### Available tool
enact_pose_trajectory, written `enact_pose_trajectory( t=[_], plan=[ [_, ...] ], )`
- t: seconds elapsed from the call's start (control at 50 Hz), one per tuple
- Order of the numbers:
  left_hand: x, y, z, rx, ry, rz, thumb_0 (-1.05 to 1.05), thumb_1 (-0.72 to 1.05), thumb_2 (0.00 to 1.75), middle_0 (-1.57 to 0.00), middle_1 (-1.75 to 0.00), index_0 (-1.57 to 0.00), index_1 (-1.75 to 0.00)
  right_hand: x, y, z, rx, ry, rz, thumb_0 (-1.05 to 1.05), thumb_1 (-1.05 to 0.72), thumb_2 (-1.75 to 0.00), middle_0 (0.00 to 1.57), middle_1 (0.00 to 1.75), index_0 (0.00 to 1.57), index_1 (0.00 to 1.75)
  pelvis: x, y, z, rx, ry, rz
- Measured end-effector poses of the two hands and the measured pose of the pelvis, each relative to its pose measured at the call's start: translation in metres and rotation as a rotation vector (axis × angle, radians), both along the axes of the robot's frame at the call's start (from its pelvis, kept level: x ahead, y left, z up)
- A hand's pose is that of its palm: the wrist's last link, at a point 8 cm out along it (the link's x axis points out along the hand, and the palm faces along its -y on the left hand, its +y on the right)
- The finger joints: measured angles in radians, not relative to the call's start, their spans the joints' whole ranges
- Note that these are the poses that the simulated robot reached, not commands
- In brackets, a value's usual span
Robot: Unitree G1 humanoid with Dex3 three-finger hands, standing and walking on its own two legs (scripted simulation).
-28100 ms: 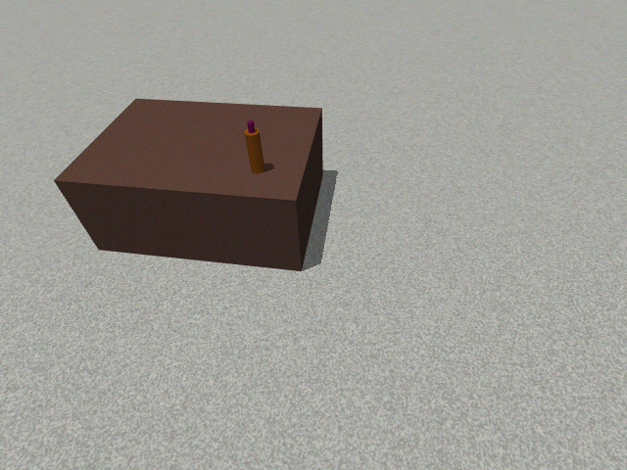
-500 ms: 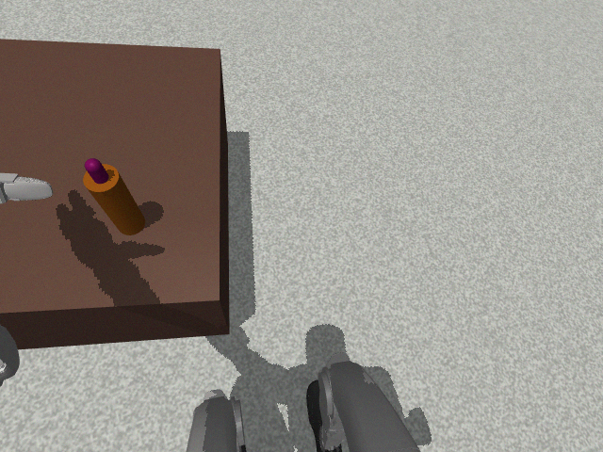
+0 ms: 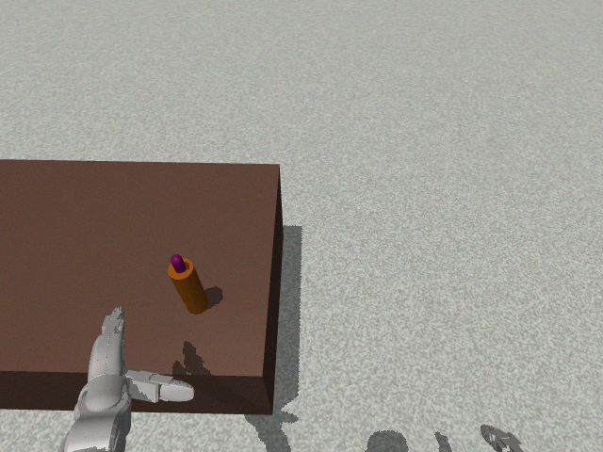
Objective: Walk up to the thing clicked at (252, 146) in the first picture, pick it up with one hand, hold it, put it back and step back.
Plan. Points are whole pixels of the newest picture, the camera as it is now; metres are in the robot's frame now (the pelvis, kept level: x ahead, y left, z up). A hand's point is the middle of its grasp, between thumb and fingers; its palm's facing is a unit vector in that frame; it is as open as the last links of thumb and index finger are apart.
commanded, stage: home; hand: left
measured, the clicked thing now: (187, 283) +0.52 +0.24 -0.24
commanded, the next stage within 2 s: none
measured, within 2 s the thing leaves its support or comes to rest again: neither
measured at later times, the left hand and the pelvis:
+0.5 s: hand out of the picture +0.17 +0.18 -0.07, palm faces +0.16 -0.95 -0.27, open 17.4 cm; pelvis +0.00 -0.02 +0.01, yaw +2 degrees
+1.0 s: hand out of the picture +0.09 +0.24 -0.10, palm faces +0.03 -0.92 -0.40, open 17.6 cm; pelvis +0.00 -0.01 +0.03, yaw +2 degrees
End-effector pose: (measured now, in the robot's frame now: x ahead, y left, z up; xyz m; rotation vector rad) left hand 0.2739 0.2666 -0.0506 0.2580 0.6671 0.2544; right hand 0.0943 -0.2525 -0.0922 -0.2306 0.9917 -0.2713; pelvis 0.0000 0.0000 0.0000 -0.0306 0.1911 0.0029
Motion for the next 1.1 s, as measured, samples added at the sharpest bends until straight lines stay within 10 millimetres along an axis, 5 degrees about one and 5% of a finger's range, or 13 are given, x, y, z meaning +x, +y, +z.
enact_pose_trajectory(
  t=[0.26, 0.4, 0.74, 0.96, 1.1],
  plan=[
    [-0.117, -0.044, 0.003, -0.085, 0.109, 0.021, 0.00, -0.49, 0.08, -0.07, -0.06, -0.06, -0.07, 0.085, 0.015, 0.023, 0.040, -0.223, 0.114, 0.01, -0.90, -0.90, 0.20, 0.30, 0.20, 0.30, 0.011, -0.009, 0.009, 0.014, -0.081, 0.020],
    [-0.135, -0.047, 0.009, -0.079, 0.094, 0.049, -0.01, -0.51, 0.07, -0.06, -0.05, -0.06, -0.06, 0.096, 0.020, 0.032, 0.022, -0.274, 0.165, 0.01, -0.90, -0.90, 0.21, 0.30, 0.20, 0.30, 0.006, -0.016, 0.008, 0.018, -0.099, 0.035],
    [-0.137, -0.045, 0.005, -0.030, 0.094, -0.038, 0.00, -0.57, 0.04, -0.06, -0.05, -0.05, -0.05, 0.043, 0.008, 0.015, -0.002, -0.167, 0.156, 0.01, -0.90, -0.91, 0.21, 0.30, 0.20, 0.30, -0.006, -0.012, 0.008, 0.023, -0.136, 0.021],
    [-0.190, 0.005, -0.009, 0.043, 0.331, -0.012, 0.00, -0.57, 0.03, -0.06, -0.04, -0.05, -0.05, -0.007, -0.028, -0.001, 0.018, 0.086, 0.137, 0.01, -0.90, -0.90, 0.21, 0.30, 0.20, 0.30, 0.000, -0.009, 0.025, 0.040, -0.214, 0.027],
    [-0.219, 0.019, -0.008, 0.056, 0.435, 0.053, 0.00, -0.57, 0.03, -0.05, -0.04, -0.05, -0.05, -0.028, -0.036, -0.002, 0.026, 0.183, 0.117, 0.01, -0.90, -0.90, 0.20, 0.30, 0.20, 0.30, -0.002, -0.010, 0.034, 0.044, -0.236, 0.035]
  ],
)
